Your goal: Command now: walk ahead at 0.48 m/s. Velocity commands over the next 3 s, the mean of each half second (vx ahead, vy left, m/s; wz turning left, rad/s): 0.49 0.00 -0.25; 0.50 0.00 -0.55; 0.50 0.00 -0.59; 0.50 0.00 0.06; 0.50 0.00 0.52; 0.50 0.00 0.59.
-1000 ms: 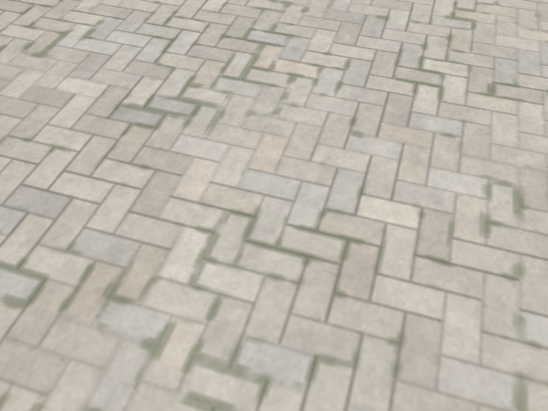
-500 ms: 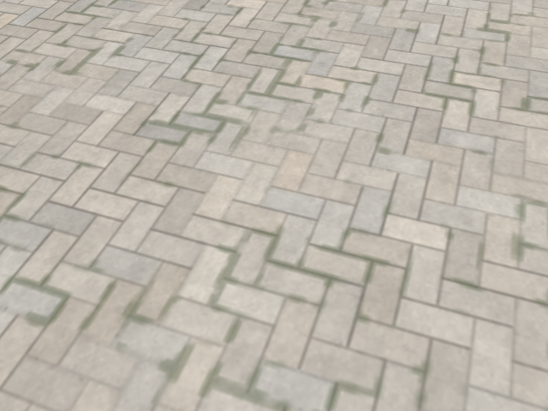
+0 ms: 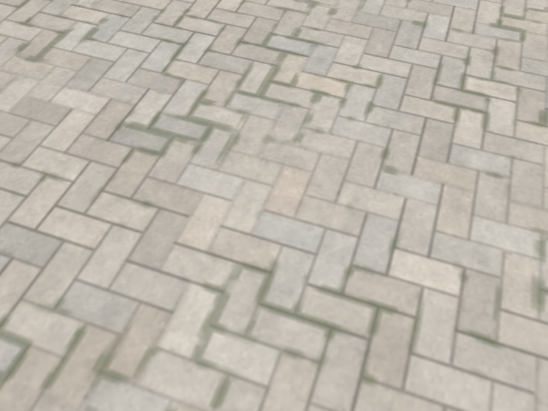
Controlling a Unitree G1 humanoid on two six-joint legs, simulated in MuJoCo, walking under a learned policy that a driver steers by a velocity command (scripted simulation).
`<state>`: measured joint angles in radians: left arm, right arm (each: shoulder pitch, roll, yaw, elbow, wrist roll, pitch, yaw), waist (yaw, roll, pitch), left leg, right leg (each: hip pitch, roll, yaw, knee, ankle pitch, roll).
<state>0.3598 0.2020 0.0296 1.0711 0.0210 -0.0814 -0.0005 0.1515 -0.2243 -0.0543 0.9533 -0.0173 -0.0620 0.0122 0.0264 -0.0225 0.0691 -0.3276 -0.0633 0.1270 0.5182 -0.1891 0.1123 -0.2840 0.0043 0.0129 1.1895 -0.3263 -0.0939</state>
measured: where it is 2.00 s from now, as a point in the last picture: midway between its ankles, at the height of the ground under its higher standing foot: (417, 238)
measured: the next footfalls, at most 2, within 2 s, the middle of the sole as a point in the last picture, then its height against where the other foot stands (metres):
right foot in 0.44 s outside the picture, level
left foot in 0.96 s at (297, 300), level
